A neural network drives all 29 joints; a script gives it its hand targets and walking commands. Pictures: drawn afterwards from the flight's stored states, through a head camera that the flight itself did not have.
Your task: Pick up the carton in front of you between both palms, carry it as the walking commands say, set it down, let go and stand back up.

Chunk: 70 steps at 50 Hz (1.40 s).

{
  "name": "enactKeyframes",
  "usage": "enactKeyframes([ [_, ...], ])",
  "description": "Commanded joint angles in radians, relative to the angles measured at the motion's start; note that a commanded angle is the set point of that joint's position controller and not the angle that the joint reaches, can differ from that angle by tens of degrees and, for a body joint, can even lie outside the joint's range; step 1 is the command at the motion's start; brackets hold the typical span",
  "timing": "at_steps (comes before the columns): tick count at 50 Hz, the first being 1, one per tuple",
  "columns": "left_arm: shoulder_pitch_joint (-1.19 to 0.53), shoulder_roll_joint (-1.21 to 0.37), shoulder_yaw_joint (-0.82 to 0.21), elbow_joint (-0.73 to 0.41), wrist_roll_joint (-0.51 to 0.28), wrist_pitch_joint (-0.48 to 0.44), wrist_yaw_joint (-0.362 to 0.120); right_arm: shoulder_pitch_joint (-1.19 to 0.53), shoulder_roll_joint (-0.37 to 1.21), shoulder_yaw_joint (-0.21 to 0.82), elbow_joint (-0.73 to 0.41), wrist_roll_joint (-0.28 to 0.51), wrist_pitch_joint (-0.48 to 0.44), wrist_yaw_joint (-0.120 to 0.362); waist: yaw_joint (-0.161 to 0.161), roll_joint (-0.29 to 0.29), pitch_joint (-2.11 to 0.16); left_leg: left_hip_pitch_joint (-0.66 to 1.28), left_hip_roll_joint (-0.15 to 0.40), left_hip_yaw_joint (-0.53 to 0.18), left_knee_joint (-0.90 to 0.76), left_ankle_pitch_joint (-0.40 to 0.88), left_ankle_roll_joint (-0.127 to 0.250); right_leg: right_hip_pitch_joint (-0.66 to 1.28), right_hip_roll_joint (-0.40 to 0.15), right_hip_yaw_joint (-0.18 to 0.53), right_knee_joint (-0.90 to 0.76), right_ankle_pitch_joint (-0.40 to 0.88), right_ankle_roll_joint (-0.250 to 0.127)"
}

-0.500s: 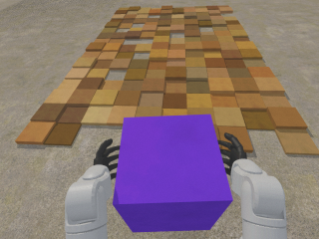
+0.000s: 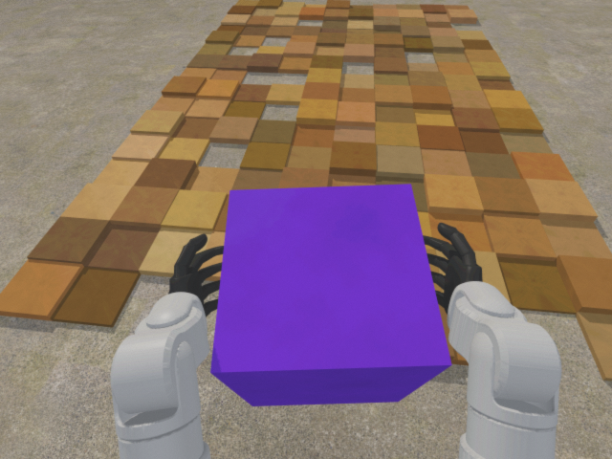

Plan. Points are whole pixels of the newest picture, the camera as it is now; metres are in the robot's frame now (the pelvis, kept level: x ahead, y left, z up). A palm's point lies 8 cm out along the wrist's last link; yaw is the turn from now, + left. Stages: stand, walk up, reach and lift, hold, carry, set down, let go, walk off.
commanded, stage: carry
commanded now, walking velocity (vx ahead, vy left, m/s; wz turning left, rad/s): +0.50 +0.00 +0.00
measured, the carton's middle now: (323, 307) +0.31 +0.00 +0.05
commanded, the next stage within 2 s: none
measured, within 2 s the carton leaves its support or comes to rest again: neither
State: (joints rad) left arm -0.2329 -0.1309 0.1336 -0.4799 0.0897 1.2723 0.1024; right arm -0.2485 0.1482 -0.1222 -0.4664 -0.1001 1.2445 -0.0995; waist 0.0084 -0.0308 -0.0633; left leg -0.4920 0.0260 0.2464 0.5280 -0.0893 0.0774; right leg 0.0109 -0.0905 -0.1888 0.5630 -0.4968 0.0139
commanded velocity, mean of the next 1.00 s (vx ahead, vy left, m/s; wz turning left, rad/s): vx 0.50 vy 0.00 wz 0.00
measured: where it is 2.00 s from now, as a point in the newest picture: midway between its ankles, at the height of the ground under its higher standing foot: (327, 206)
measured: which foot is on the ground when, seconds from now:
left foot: down 0.00-0.46, up 0.48-0.84, down 0.86-1.00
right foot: down 0.00-0.00, up 0.02-0.42, down 0.44-0.90, up 0.92-1.00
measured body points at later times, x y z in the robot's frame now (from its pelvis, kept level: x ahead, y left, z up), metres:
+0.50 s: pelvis +0.32 -0.02 +0.00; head +0.36 -0.04 +0.45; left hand +0.71 +0.14 +0.16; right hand +0.72 -0.17 +0.15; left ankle +0.14 +0.08 -0.65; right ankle +0.41 -0.09 -0.72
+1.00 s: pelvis +0.65 +0.00 +0.04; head +0.75 -0.01 +0.48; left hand +1.07 +0.12 +0.16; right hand +1.04 -0.18 +0.16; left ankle +0.70 +0.09 -0.66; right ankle +0.52 -0.10 -0.53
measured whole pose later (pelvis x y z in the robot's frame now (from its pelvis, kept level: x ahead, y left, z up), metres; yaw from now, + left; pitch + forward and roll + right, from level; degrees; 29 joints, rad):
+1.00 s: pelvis +0.65 +0.00 +0.04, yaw +0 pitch +6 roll +2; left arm -0.80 -0.01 0.33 -0.11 0.05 1.32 0.11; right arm -0.81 0.05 -0.25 -0.08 -0.07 1.28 -0.14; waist -0.10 0.00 0.12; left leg -0.57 -0.04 0.11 0.77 -0.31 0.07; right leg -0.55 0.04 0.05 1.48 -0.45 -0.05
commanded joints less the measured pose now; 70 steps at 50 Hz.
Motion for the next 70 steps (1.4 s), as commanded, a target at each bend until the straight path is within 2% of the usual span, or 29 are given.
enactKeyframes([
  [1, -0.622, -0.693, -0.708, -0.102, -0.437, 0.037, -0.241, -0.510, 0.691, 0.662, -0.013, 0.393, 0.044, 0.220, -0.049, 0.334, -0.415, 0.818, 0.398, -0.807, -0.270, -0.237, 0.200, -0.644, 0.134, 0.062, 0.688, 0.023, -0.008],
  [2, -0.656, -0.701, -0.703, -0.074, -0.439, 0.043, -0.236, -0.551, 0.689, 0.665, -0.028, 0.408, 0.057, 0.220, -0.045, 0.250, -0.391, 0.786, 0.392, -0.726, -0.254, -0.135, 0.199, -0.709, 0.071, 0.166, 0.804, 0.017, -0.040],
  [5, -0.742, -0.729, -0.680, -0.007, -0.431, 0.047, -0.222, -0.703, 0.728, 0.689, -0.021, 0.451, 0.072, 0.221, -0.041, 0.069, -0.346, 0.601, 0.311, -0.455, -0.228, 0.078, 0.112, -0.683, -0.017, 0.205, 0.675, 0.159, -0.077],
  [17, -1.132, -0.752, -0.569, 0.355, -0.413, 0.059, -0.176, -1.105, 0.759, 0.576, 0.371, 0.517, 0.083, 0.235, -0.076, 0.183, -0.242, 0.557, 0.186, -0.157, -0.190, 0.263, 0.074, -0.613, 0.068, 0.020, 0.079, 0.404, -0.063],
  [19, -1.224, -0.760, -0.532, 0.412, -0.425, 0.055, -0.181, -1.186, 0.786, 0.547, 0.433, 0.518, 0.076, 0.230, -0.053, 0.203, -0.253, 0.552, 0.190, -0.131, -0.107, 0.353, 0.054, -0.524, 0.090, 0.012, 0.030, 0.423, -0.093],
  [21, -1.249, -0.779, -0.496, 0.492, -0.432, 0.049, -0.184, -1.232, 0.818, 0.520, 0.500, 0.521, 0.074, 0.222, 0.032, 0.123, -0.351, 0.463, 0.128, -0.038, 0.182, 0.432, -0.003, -0.200, 0.155, -0.054, -0.074, 0.423, -0.101],
  [22, -1.254, -0.794, -0.469, 0.523, -0.436, 0.045, -0.187, -1.273, 0.819, 0.502, 0.524, 0.520, 0.072, 0.217, 0.075, 0.034, -0.417, 0.297, 0.095, -0.056, 0.387, 0.207, -0.025, 0.020, 0.049, 0.076, -0.066, 0.387, -0.098],
  [23, -1.288, -0.770, -0.440, 0.544, -0.433, 0.040, -0.188, -1.283, 0.848, 0.485, 0.549, 0.515, 0.075, 0.211, 0.049, -0.197, -0.490, 0.057, -0.024, -0.098, 0.618, -0.242, -0.060, 0.188, -0.234, 0.563, -0.118, 0.440, -0.193],
  [24, -1.331, -0.798, -0.433, 0.548, -0.442, 0.036, -0.189, -1.331, 0.856, 0.461, 0.546, 0.504, 0.074, 0.203, 0.066, -0.286, -0.517, -0.167, -0.090, -0.206, 0.803, -0.452, -0.052, 0.301, -0.283, 0.773, -0.197, 0.386, -0.308],
  [28, -1.505, -0.950, -0.451, 0.407, -0.532, 0.027, -0.203, -1.414, 0.931, 0.425, 0.481, 0.480, 0.059, 0.159, 0.067, -0.063, -0.468, -0.297, 0.022, -0.259, 0.844, -0.315, -0.017, 0.235, -0.193, 0.484, -0.112, 0.684, -0.231],
  [38, -1.382, -0.871, -0.530, 0.201, -0.485, 0.014, -0.193, -1.223, 0.812, 0.468, 0.316, 0.320, 0.028, 0.104, 0.109, -0.107, -0.497, -0.534, 0.000, -0.149, 0.672, -0.235, -0.005, 0.436, -0.142, 0.315, -0.029, 1.061, -0.229],
  [40, -1.348, -0.848, -0.556, 0.217, -0.485, 0.016, -0.201, -1.209, 0.783, 0.493, 0.319, 0.317, 0.033, 0.112, 0.106, -0.081, -0.440, -0.449, -0.024, -0.119, 0.434, -0.157, -0.010, 0.374, -0.091, 0.256, -0.034, 1.047, -0.204],
  [42, -1.332, -0.835, -0.572, 0.253, -0.487, 0.024, -0.209, -1.187, 0.761, 0.514, 0.351, 0.324, 0.043, 0.125, 0.057, -0.112, -0.390, -0.081, -0.126, 0.015, 0.151, -0.173, 0.002, 0.133, -0.050, 0.158, -0.031, 1.233, -0.170],
  [43, -1.328, -0.837, -0.580, 0.286, -0.489, 0.028, -0.213, -1.185, 0.770, 0.528, 0.376, 0.340, 0.047, 0.134, -0.050, -0.162, -0.483, 0.253, -0.140, 0.021, 0.135, -0.078, 0.042, -0.019, -0.070, 0.103, 0.131, 1.380, -0.134],
  [44, -1.351, -0.845, -0.584, 0.281, -0.493, 0.035, -0.223, -1.160, 0.751, 0.514, 0.386, 0.333, 0.036, 0.140, -0.149, -0.022, -0.650, 0.556, 0.025, -0.340, 0.098, -0.084, 0.152, -0.235, 0.002, 0.084, 0.428, 1.201, -0.058],
  [45, -1.347, -0.867, -0.595, 0.284, -0.501, 0.043, -0.230, -1.161, 0.757, 0.510, 0.398, 0.338, 0.032, 0.148, -0.185, 0.362, -0.781, 0.850, 0.268, -0.847, 0.001, 0.271, 0.357, -0.554, 0.188, 0.154, 0.865, 0.433, 0.007],
  [46, -1.357, -0.866, -0.593, 0.305, -0.493, 0.040, -0.230, -1.165, 0.799, 0.542, 0.389, 0.379, 0.040, 0.157, -0.158, 0.397, -0.754, 0.935, 0.285, -0.860, 0.032, 0.498, 0.376, -0.737, 0.199, 0.262, 1.066, 0.036, -0.008],
  [48, -1.370, -0.852, -0.547, 0.280, -0.456, 0.029, -0.210, -1.258, 0.893, 0.584, 0.309, 0.473, 0.037, 0.179, -0.191, 0.152, -0.593, 0.893, 0.252, -0.740, 0.082, 0.499, 0.282, -0.944, 0.133, 0.288, 1.075, -0.038, -0.070],
  [50, -1.325, -0.804, -0.485, 0.285, -0.376, 0.019, -0.179, -1.364, 0.950, 0.622, 0.243, 0.551, 0.033, 0.191, -0.144, 0.077, -0.521, 0.797, 0.222, -0.640, 0.036, 0.367, 0.194, -0.925, 0.088, 0.283, 0.913, 0.030, -0.089],
  [54, -1.232, -0.710, -0.423, 0.316, -0.272, 0.007, -0.139, -1.420, 0.939, 0.642, 0.198, 0.612, 0.034, 0.197, -0.125, 0.037, -0.470, 0.656, 0.207, -0.537, -0.043, 0.417, 0.179, -0.756, 0.075, 0.219, 0.393, 0.028, -0.057],
  [57, -1.195, -0.657, -0.397, 0.361, -0.227, 0.015, -0.120, -1.396, 0.900, 0.616, 0.271, 0.617, 0.051, 0.208, -0.088, 0.184, -0.459, 0.516, 0.149, -0.327, -0.030, 0.567, 0.104, -0.494, 0.127, 0.113, 0.141, 0.360, -0.063],
  [60, -1.201, -0.641, -0.398, 0.422, -0.232, 0.039, -0.125, -1.329, 0.865, 0.566, 0.413, 0.580, 0.067, 0.217, -0.095, 0.154, -0.411, 0.529, 0.102, -0.263, 0.068, 0.395, 0.040, -0.389, 0.101, 0.132, -0.140, 0.730, -0.074],
  [63, -1.238, -0.644, -0.391, 0.520, -0.285, 0.073, -0.152, -1.317, 0.833, 0.518, 0.550, 0.546, 0.088, 0.216, 0.020, 0.066, -0.417, 0.339, 0.061, -0.192, 0.389, 0.266, -0.007, -0.032, 0.073, 0.064, -0.214, 0.743, -0.061],
  [64, -1.273, -0.655, -0.382, 0.556, -0.308, 0.085, -0.164, -1.326, 0.805, 0.480, 0.588, 0.535, 0.095, 0.212, 0.016, -0.032, -0.414, 0.136, 0.026, -0.195, 0.540, -0.193, -0.027, 0.118, -0.064, 0.191, -0.077, 0.974, -0.038],
  [65, -1.308, -0.632, -0.369, 0.605, -0.322, 0.095, -0.170, -1.340, 0.802, 0.449, 0.618, 0.525, 0.113, 0.203, -0.004, -0.214, -0.476, -0.098, -0.036, -0.234, 0.723, -0.535, -0.051, 0.341, -0.243, 0.462, 0.078, 1.263, -0.112],
  [66, -1.318, -0.644, -0.353, 0.616, -0.345, 0.099, -0.173, -1.348, 0.803, 0.405, 0.631, 0.505, 0.126, 0.191, 0.041, -0.279, -0.536, -0.229, -0.054, -0.258, 0.861, -0.518, -0.065, 0.360, -0.305, 0.666, -0.030, 0.870, -0.235],
  [67, -1.360, -0.704, -0.359, 0.596, -0.387, 0.103, -0.180, -1.390, 0.807, 0.396, 0.614, 0.491, 0.132, 0.180, 0.042, -0.207, -0.476, -0.301, -0.032, -0.264, 0.858, -0.490, -0.060, 0.296, -0.274, 0.695, -0.118, 0.576, -0.247],
  [68, -1.415, -0.766, -0.370, 0.563, -0.434, 0.108, -0.192, -1.405, 0.819, 0.385, 0.602, 0.481, 0.133, 0.170, 0.012, -0.062, -0.406, -0.280, -0.019, -0.256, 0.809, -0.427, -0.059, 0.182, -0.211, 0.624, -0.180, 0.500, -0.190],
  [70, -1.527, -0.875, -0.392, 0.487, -0.490, 0.108, -0.203, -1.440, 0.880, 0.363, 0.555, 0.466, 0.134, 0.157, 0.017, -0.067, -0.428, -0.250, 0.024, -0.262, 0.748, -0.356, -0.065, 0.131, -0.240, 0.596, -0.199, 0.623, -0.196],
])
